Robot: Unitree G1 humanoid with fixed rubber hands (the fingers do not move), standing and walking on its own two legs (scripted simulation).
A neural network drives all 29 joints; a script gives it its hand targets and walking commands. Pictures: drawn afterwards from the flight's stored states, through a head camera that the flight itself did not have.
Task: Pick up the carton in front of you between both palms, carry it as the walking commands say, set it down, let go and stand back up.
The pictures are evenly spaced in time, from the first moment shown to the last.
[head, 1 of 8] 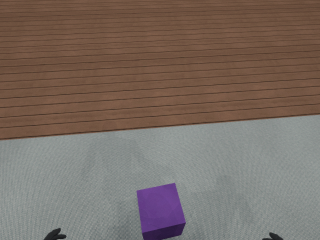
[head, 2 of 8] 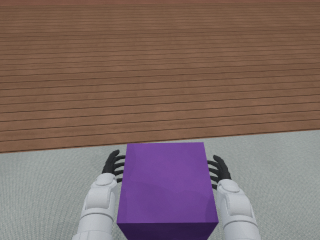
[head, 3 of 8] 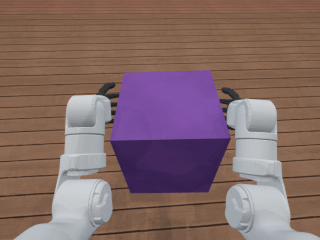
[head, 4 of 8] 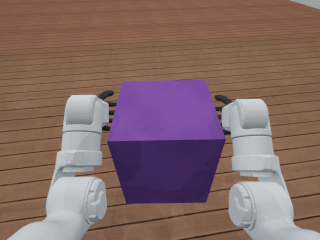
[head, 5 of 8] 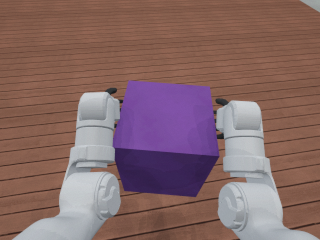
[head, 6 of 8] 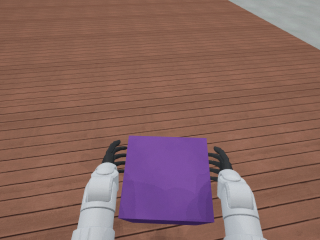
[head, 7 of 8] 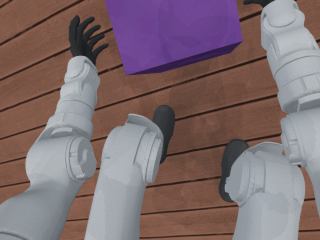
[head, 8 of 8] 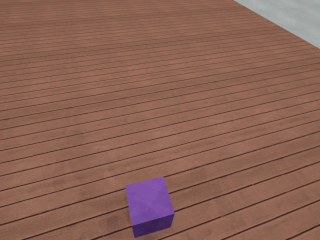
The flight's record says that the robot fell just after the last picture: no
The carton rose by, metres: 1.17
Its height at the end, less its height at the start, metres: +0.44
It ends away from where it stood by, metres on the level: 5.33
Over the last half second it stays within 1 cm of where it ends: yes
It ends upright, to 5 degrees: yes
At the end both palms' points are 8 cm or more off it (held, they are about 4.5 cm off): yes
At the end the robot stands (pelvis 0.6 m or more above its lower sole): yes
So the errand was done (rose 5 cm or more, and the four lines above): yes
